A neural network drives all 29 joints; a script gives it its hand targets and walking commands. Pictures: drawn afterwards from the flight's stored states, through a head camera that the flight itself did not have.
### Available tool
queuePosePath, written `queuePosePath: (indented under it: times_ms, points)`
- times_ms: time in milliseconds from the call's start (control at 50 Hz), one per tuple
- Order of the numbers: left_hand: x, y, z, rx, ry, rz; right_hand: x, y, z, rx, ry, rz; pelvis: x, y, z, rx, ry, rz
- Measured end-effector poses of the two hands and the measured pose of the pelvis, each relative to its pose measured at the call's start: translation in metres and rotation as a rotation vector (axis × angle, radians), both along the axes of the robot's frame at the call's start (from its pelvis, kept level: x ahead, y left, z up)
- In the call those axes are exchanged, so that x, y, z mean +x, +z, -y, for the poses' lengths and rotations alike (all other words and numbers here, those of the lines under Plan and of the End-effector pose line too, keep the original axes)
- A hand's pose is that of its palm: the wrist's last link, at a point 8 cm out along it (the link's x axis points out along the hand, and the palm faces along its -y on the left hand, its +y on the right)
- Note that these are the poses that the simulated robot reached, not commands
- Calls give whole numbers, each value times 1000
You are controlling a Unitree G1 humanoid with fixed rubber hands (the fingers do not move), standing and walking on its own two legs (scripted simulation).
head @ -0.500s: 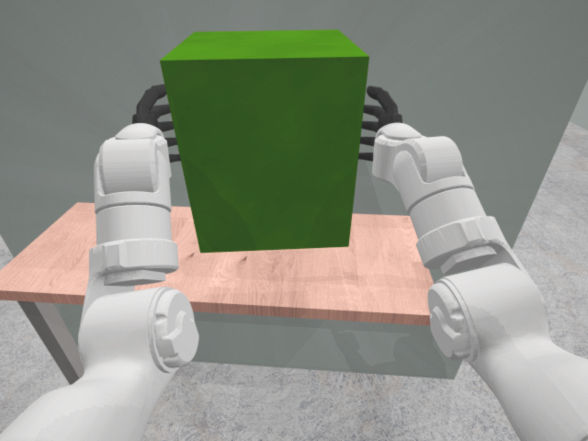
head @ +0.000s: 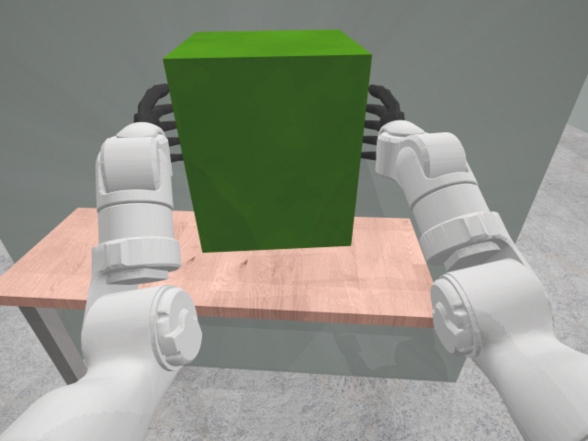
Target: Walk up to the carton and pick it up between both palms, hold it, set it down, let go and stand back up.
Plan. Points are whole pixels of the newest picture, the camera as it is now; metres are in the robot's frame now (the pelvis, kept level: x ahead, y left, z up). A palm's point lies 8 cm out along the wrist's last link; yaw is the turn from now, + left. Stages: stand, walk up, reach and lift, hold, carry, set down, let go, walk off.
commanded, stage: hold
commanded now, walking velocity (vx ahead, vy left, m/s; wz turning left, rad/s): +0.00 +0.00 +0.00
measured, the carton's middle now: (272, 138) +0.44 +0.01 +0.29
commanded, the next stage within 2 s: none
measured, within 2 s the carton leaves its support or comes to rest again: neither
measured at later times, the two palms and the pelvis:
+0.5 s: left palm (151, 143) +0.36 +0.15 +0.32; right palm (392, 140) +0.36 -0.14 +0.31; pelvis +0.00 +0.00 +0.00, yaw +0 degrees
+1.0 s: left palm (150, 142) +0.37 +0.16 +0.32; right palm (391, 137) +0.36 -0.14 +0.32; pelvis +0.00 +0.00 +0.00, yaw +0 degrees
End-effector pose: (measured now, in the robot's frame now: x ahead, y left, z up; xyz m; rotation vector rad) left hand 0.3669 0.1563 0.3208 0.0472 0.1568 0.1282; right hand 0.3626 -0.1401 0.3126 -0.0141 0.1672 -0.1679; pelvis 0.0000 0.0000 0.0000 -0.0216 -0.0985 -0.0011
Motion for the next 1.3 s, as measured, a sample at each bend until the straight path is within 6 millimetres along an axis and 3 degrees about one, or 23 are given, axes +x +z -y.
queuePosePath:
  times_ms: [1300]
  points:
    - [0, -1, 2, 1, -2, -5, -2, -2, 1, 4, -4, -4, -2, 0, 2, 2, 1, -5]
